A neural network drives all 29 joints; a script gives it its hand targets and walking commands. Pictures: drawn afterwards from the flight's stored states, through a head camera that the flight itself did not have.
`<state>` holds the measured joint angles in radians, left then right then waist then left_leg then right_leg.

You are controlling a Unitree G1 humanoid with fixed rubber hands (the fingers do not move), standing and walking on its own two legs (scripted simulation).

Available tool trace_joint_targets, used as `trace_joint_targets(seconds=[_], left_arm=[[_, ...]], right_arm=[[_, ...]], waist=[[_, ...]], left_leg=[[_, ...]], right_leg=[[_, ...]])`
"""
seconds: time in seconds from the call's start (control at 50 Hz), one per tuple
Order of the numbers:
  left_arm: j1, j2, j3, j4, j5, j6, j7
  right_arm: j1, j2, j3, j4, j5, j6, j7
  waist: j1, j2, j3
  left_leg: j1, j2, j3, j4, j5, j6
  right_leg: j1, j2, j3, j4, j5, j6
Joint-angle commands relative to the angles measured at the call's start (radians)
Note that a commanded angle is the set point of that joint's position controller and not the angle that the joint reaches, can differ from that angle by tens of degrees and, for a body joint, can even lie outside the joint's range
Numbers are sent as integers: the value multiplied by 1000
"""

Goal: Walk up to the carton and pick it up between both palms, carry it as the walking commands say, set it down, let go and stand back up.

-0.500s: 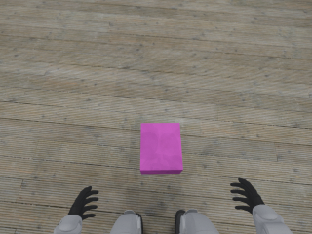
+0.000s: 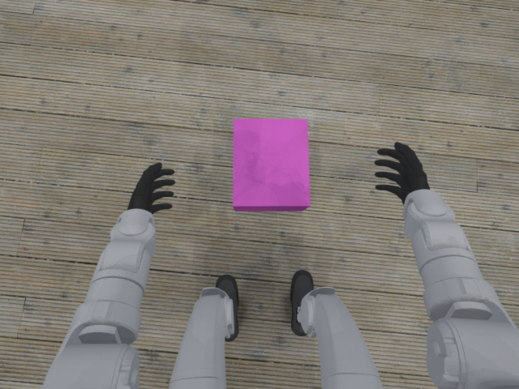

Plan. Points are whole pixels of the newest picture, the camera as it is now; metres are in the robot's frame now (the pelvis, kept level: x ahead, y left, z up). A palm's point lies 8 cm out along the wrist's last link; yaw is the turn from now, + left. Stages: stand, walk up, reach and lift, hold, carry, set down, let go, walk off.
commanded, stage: reach and lift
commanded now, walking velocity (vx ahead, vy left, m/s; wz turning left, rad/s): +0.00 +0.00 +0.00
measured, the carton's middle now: (269, 167) +0.56 -0.03 -0.63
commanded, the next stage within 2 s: none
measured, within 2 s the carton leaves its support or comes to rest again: neither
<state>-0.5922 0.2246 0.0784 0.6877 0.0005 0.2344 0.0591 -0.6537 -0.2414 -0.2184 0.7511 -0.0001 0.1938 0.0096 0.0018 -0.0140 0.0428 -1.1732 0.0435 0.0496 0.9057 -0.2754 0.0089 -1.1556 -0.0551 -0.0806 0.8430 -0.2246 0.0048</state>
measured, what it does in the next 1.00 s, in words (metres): lowers itself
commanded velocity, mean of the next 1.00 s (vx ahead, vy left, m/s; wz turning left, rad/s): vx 0.00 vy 0.00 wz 0.00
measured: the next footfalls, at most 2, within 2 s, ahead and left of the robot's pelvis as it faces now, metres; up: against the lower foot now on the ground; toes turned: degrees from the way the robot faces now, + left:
none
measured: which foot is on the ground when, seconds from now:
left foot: down 0.00-1.00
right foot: down 0.00-1.00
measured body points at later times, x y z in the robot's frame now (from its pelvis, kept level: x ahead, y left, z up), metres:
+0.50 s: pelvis +0.01 -0.01 -0.02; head +0.34 +0.01 +0.29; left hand +0.51 +0.19 -0.17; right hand +0.53 -0.20 -0.15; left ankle +0.06 +0.10 -0.67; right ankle +0.08 -0.13 -0.67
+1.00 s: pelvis -0.01 +0.00 -0.07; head +0.37 +0.01 +0.17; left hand +0.52 +0.19 -0.27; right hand +0.54 -0.19 -0.25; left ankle +0.06 +0.11 -0.67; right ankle +0.08 -0.14 -0.67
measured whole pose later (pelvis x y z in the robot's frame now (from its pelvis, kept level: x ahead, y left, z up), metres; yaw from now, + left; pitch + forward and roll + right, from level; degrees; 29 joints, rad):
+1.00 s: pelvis -0.01 +0.00 -0.07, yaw -1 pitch +53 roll -2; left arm -1.24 0.26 0.34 0.88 0.00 0.12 0.03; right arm -1.28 -0.24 -0.37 0.86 0.00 0.12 -0.04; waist 0.00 -0.01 0.05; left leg -1.75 0.03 0.02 1.13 -0.31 0.01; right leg -1.75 -0.04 -0.03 1.08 -0.26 0.02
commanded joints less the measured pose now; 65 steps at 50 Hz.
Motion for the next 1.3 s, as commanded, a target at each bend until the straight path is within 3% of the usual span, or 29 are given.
trace_joint_targets(seconds=[0.0,0.08,0.1,0.22,0.26,0.28,0.4,0.44,0.52,0.56,0.6,0.66,0.68,0.78,0.84,0.9,0.92,0.96,0.98,1.0,1.02,1.06,1.1,1.12,1.16,1.18,1.22,1.24,1.28], left_arm=[[-350,102,139,-90,-71,-55,37],[-420,135,181,-88,-54,-73,35],[-496,143,154,-87,-80,-73,42],[-590,177,220,-9,-41,-105,25],[-607,165,236,3,-25,-125,21],[-674,210,259,-12,-33,-124,19],[-768,201,277,31,14,-134,8],[-810,222,304,7,27,-144,9],[-825,211,325,40,45,-141,-2],[-817,251,361,56,72,-145,-14],[-841,202,333,32,61,-141,-20],[-790,248,381,46,107,-155,-34],[-808,269,380,11,89,-167,-29],[-854,199,326,12,70,-166,-47],[-885,224,338,37,89,-161,-35],[-970,271,358,86,87,-147,-26],[-986,212,297,19,82,-148,-23],[-1043,269,316,3,81,-132,1],[-1072,289,305,-14,60,-119,12],[-1072,293,300,8,50,-108,12],[-1124,293,273,10,23,-87,24],[-1162,329,244,24,9,-75,32],[-1216,322,212,-104,-41,-60,58],[-1168,356,207,17,-40,-51,65],[-1290,352,135,-21,-114,-20,76],[-1342,372,151,-147,-145,-17,85],[-1336,391,104,0,-181,14,87],[-1379,406,89,-130,-222,4,91],[-1429,465,88,-120,-232,3,106]], right_arm=[[-267,-228,-92,-9,26,-63,-16],[-344,-267,-99,-44,33,-71,-20],[-373,-284,-110,-7,33,-77,-28],[-497,-224,-86,-1,35,-92,-49],[-498,-216,-92,21,45,-104,-48],[-577,-218,-92,-31,47,-105,-47],[-618,-207,-154,74,-26,-93,-57],[-672,-198,-163,40,-29,-103,-60],[-740,-242,-200,-4,-83,-110,-59],[-702,-166,-154,35,-57,-95,-51],[-732,-182,-188,3,-84,-102,-49],[-740,-164,-181,-67,-85,-100,-61],[-755,-155,-170,-101,-77,-110,-53],[-777,-138,-171,-49,-81,-123,-41],[-801,-183,-185,-7,-100,-115,-48],[-869,-177,-168,89,-113,-102,-58],[-849,-201,-208,49,-116,-104,-64],[-881,-248,-193,55,-111,-93,-70],[-921,-288,-193,7,-104,-89,-78],[-915,-275,-173,19,-77,-69,-82],[-980,-322,-158,11,-60,-58,-89],[-1032,-288,-130,19,-16,-40,-88],[-1093,-360,-122,-129,19,-32,-118],[-1079,-349,-94,-59,32,-13,-127],[-1199,-356,-32,-93,127,7,-137],[-1266,-389,-1,-231,154,6,-157],[-1250,-347,57,-90,213,39,-180],[-1341,-342,86,-203,256,43,-184],[-1405,-425,44,-235,244,38,-213]], waist=[[-33,77,-986],[-16,113,-1086],[-42,103,-1164],[-17,19,-1167],[-6,87,-1141],[6,23,-1134],[-45,66,-1177],[-3,91,-1202],[-16,80,-1236],[44,79,-1188],[1,46,-1239],[39,63,-1312],[33,0,-1302],[1,35,-1334],[12,80,-1287],[14,-1,-1184],[-35,80,-1294],[-18,82,-1359],[-44,85,-1476],[4,118,-1430],[-34,66,-1481],[1,74,-1430],[-7,68,-1718],[23,69,-1652],[17,58,-1723],[32,37,-1898],[29,46,-1866],[51,29,-1874],[16,34,-1847]], left_leg=[[510,-88,-62,-4,253,-49],[524,-85,-67,4,388,-68],[573,-79,-81,32,424,-66],[390,-108,-74,7,430,-49],[452,-101,-79,21,519,-54],[396,-98,-69,14,445,-44],[388,-107,-67,20,506,-59],[444,-106,-67,29,554,-53],[399,-107,-63,34,604,-53],[362,-102,-55,24,619,-48],[388,-102,-71,34,681,-42],[272,-117,-42,74,695,-41],[203,-105,-61,68,722,-34],[131,-83,-78,137,713,-47],[253,-87,-85,226,673,-50],[-41,-101,-48,282,376,-73],[135,-89,-64,298,523,-75],[243,-80,-85,388,569,-71],[289,-83,-88,451,540,-70],[249,-94,-62,447,508,-70],[240,-96,-58,483,385,-65],[108,-100,-21,512,214,-65],[210,-112,-13,570,309,-72],[162,-118,2,598,254,-63],[217,-104,-11,634,155,-57],[252,-109,8,674,211,-59],[175,-94,8,721,130,-54],[134,-110,13,749,217,-43],[60,-95,13,796,185,-37]], right_leg=[[239,95,63,61,143,-25],[222,105,78,65,238,-18],[216,103,72,76,258,-12],[336,114,92,98,394,12],[251,107,111,96,414,1],[288,110,107,97,386,14],[335,120,101,101,476,16],[235,120,104,99,457,19],[242,125,99,101,518,20],[235,120,115,93,546,24],[221,125,95,99,560,27],[343,115,140,141,719,17],[365,111,147,172,752,24],[265,94,149,239,705,11],[-5,116,108,284,442,28],[61,106,110,373,370,15],[-2,125,79,397,405,18],[-175,127,64,441,286,30],[-180,134,55,479,248,33],[-188,131,59,482,211,25],[-158,134,38,527,139,30],[-126,133,38,572,57,16],[33,143,18,648,171,18],[15,137,34,667,116,16],[32,135,16,724,46,2],[174,136,38,740,112,4],[200,127,50,801,57,5],[225,132,58,837,193,11],[170,120,62,892,154,6]])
